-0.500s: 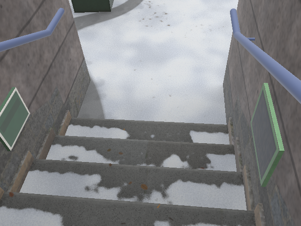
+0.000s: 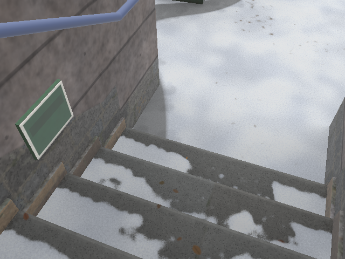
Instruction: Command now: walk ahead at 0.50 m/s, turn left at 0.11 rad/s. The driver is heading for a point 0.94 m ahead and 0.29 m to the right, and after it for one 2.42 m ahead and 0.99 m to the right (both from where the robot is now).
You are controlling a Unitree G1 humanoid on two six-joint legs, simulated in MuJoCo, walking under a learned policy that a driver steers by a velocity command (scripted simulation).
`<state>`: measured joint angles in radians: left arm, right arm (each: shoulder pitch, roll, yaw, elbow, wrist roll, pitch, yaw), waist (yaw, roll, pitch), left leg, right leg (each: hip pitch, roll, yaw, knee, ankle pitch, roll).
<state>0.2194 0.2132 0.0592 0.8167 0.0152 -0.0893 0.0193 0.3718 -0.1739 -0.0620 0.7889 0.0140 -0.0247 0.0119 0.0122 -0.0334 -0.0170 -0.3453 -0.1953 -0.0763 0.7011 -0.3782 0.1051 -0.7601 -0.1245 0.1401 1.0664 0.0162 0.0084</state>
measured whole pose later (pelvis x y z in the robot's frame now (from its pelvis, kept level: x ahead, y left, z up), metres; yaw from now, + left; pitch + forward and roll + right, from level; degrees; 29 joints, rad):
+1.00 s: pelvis +0.58 -0.15 -0.29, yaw -30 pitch +1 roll +2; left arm 0.29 0.23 0.04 0.73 -0.01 0.01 0.06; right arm 0.39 -0.22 -0.04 0.89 -0.01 -0.05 0.01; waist 0.01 -0.03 0.01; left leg -0.24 -0.05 0.03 0.53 -0.31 0.03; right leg -0.84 0.00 0.08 1.62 -0.27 0.00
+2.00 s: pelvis +0.93 -0.27 -0.45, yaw -9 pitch +2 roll -1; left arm 0.09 0.25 0.06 0.65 0.02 0.02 0.05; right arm 0.20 -0.22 -0.01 0.72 0.02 0.07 -0.08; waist -0.01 -0.07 -0.01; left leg -0.36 -0.19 -0.22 0.65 -0.29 0.09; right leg -0.77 0.03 0.15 1.48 -0.25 0.10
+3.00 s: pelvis +1.01 -0.35 -0.46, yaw -38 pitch +2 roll +2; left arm 0.32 0.30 0.09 0.72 -0.01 0.01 -0.01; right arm 0.39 -0.25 -0.07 0.81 -0.03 -0.06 0.01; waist -0.05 -0.05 -0.02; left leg -0.04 -0.04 0.16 0.49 -0.48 0.04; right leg -0.75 -0.07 0.19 1.12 -0.03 0.01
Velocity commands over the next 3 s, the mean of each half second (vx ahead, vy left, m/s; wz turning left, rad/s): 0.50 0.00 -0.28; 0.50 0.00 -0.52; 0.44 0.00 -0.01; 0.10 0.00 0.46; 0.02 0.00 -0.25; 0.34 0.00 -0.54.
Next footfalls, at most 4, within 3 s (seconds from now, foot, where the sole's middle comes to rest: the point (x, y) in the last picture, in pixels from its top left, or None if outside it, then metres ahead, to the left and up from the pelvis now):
0.26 right None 0.27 -0.18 -0.90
0.78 left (198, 250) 0.65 -0.07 -1.06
1.18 right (262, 249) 0.66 -0.37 -1.06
1.60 left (220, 202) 0.99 -0.22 -1.21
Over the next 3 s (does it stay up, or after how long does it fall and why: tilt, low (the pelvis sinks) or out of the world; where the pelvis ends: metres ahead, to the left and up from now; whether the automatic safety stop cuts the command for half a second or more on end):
stays up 1.01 -0.35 -0.46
